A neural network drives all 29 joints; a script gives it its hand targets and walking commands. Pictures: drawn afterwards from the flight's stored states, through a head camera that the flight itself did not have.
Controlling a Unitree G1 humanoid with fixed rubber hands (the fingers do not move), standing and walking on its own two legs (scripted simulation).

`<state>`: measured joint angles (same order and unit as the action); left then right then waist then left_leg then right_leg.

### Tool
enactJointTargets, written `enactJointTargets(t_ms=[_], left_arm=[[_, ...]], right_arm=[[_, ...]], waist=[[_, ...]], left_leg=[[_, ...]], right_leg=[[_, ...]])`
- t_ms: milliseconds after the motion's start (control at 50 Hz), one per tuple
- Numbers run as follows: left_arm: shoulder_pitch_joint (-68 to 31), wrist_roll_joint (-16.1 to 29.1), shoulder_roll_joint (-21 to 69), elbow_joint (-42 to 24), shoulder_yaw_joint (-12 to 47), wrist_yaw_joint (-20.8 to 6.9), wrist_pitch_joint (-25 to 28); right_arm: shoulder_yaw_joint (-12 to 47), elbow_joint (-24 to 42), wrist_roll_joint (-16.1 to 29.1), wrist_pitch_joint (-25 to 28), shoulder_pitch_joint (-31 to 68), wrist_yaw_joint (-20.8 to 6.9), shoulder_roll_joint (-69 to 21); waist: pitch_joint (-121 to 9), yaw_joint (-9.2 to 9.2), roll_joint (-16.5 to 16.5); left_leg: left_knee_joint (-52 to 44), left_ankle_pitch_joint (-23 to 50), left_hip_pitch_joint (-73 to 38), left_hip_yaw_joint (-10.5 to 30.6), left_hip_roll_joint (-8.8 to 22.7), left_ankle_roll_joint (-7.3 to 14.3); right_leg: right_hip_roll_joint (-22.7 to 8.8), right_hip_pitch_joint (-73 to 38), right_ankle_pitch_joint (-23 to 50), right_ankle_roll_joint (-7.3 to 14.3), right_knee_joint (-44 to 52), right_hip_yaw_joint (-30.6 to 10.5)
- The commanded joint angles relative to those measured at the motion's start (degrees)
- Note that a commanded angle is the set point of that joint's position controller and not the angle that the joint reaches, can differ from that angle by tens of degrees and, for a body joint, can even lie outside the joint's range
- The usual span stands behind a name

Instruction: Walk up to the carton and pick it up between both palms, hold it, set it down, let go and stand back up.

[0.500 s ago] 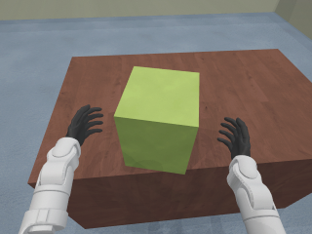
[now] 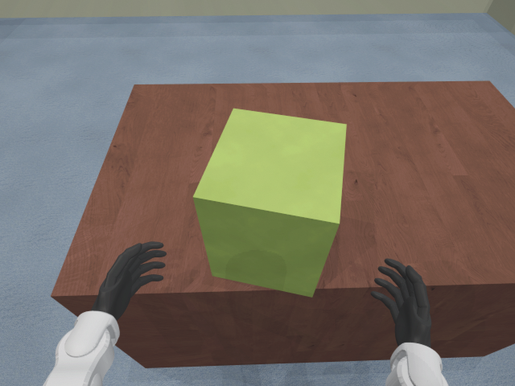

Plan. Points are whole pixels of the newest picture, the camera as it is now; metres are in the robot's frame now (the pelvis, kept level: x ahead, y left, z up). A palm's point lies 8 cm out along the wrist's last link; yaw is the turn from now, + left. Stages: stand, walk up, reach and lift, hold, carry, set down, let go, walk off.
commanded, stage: set down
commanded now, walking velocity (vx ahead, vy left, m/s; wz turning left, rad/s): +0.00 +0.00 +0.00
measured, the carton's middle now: (274, 206) +0.42 +0.01 +0.01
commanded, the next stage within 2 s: let go in 1.68 s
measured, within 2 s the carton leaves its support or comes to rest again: neither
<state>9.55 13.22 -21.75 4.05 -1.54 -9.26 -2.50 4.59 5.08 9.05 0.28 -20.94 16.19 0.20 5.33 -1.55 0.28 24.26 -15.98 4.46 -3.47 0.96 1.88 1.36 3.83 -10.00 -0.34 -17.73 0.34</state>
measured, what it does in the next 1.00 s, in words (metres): stands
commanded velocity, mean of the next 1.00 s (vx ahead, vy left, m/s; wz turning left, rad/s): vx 0.00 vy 0.00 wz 0.00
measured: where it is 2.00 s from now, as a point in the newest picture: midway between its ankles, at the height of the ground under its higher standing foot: outside the picture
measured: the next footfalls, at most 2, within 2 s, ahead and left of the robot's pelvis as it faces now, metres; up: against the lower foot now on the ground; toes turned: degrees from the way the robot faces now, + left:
none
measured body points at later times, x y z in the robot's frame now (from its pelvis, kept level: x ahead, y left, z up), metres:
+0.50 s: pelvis +0.00 +0.00 +0.00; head +0.01 +0.03 +0.44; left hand +0.17 +0.25 -0.01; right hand +0.17 -0.16 -0.01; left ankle -0.03 +0.09 -0.74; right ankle +0.00 -0.13 -0.74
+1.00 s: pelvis +0.01 -0.01 +0.00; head +0.00 +0.00 +0.45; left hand +0.18 +0.23 -0.04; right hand +0.17 -0.20 -0.04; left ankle -0.03 +0.09 -0.74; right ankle +0.00 -0.13 -0.74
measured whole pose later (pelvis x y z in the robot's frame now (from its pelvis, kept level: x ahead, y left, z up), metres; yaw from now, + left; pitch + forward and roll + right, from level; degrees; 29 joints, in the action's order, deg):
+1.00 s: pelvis +0.01 -0.01 +0.00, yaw +0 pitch -6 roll -1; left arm 17.6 8.6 -18.3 18.3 1.6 -6.5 2.5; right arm 1.7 -18.4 5.3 11.1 -22.4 7.5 4.1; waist 4.9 -1.6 -0.4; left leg 23.1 -16.3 1.3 -2.9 0.9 1.0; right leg 1.5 1.9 -11.9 0.4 -19.3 0.1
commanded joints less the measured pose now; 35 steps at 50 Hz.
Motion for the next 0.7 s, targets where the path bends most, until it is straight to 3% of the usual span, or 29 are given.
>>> enactJointTargets(t_ms=[0,40,60,80,160,220,300,340,460,500,580,680], left_arm=[[-2.1,0.2,-8.5,-11.3,-3.7,0.0,4.8],[-1.1,0.7,-8.3,-9.3,-3.0,-0.5,5.7],[-2.1,0.8,-9.4,-10.5,-3.6,-0.4,6.3],[2.4,0.5,-8.4,-9.8,-3.2,-0.3,6.8],[4.3,0.7,-9.3,-9.4,-3.1,-1.0,8.5],[9.1,0.2,-9.6,-9.0,-3.3,-1.0,10.9],[8.4,0.5,-9.6,-8.7,-1.8,-0.8,12.6],[9.1,0.9,-9.7,-8.5,-1.2,-0.6,13.4],[8.9,0.0,-8.9,-4.6,-0.5,0.2,13.0],[7.4,1.0,-9.1,-5.2,0.4,0.7,12.9],[9.4,-1.2,-6.9,-1.1,0.8,1.2,10.9],[8.4,-2.3,-5.2,0.5,0.7,2.5,8.6]], right_arm=[[0.5,8.8,-0.3,4.9,-1.5,-0.1,0.4],[0.6,7.2,-1.1,6.0,-1.9,-0.1,0.0],[0.4,8.2,-0.8,6.6,-1.1,0.1,0.3],[0.8,7.0,-1.0,7.3,-4.7,-0.1,-0.1],[1.2,6.1,-1.5,10.5,-6.1,0.4,-0.8],[1.5,4.0,-1.6,13.5,-9.9,-0.3,-1.6],[0.3,1.3,-2.0,16.4,-8.4,-0.9,-2.0],[0.0,0.3,-2.4,17.3,-8.7,-1.3,-1.9],[-1.6,-6.4,-2.8,17.5,-6.3,-2.6,0.0],[-2.4,-5.4,-2.6,17.2,-4.6,-3.0,0.4],[-2.5,-11.1,-2.2,15.3,-4.2,-4.2,1.7],[-4.0,-12.0,-2.3,13.9,-1.8,-6.3,4.4]], waist=[[-8.3,-0.1,-6.5],[-5.4,0.54,-5.5],[-6.3,-0.22,-6.1],[-5.1,-0.24,-5.8],[-3.8,-0.44,-4.7],[-3.6,-1.51,-6.1],[-2.6,-1.18,-8.0],[-2.8,-0.99,-7.4],[-1.2,-0.48,-9.1],[-2.3,-0.05,-8.5],[-0.1,0.22,-9.0],[-1.6,0.06,-8.1]], left_leg=[[-2.1,21.9,-1.9,3.8,2.2,-3.5],[-2.1,20.0,-1.1,4.1,2.3,-3.2],[-2.2,19.2,-0.3,3.9,2.3,-3.2],[-2.2,19.6,-0.8,4.3,2.6,-3.2],[-1.4,20.3,-1.3,4.5,2.4,-3.3],[-0.9,21.5,-1.3,4.7,2.5,-3.7],[-1.0,19.0,-0.4,4.8,2.7,-4.0],[-1.3,18.7,-0.2,4.9,2.9,-4.0],[-2.5,16.5,1.8,5.2,3.4,-4.4],[-3.0,15.2,3.3,5.1,3.7,-4.3],[-3.3,19.0,0.3,5.4,3.7,-4.8],[-4.3,20.5,-0.1,4.6,3.5,-5.1]], right_leg=[[-2.4,-2.2,11.4,3.6,0.8,-3.6],[-2.8,-0.6,10.1,3.7,1.4,-3.8],[-2.9,-0.9,9.1,3.9,1.1,-3.9],[-2.6,-1.3,8.7,4.1,1.0,-3.5],[-3.1,0.0,10.5,3.7,0.8,-3.7],[-2.9,-0.1,9.5,3.9,0.5,-3.3],[-2.8,1.1,4.6,4.7,0.7,-3.3],[-2.5,1.1,4.2,4.6,0.5,-3.1],[-1.9,-0.2,1.4,5.0,-0.1,-2.5],[-1.7,-2.0,1.5,4.9,-0.7,-2.7],[-1.3,-0.5,2.1,5.3,0.7,-2.3],[-0.8,-1.3,2.5,5.2,1.0,-2.0]])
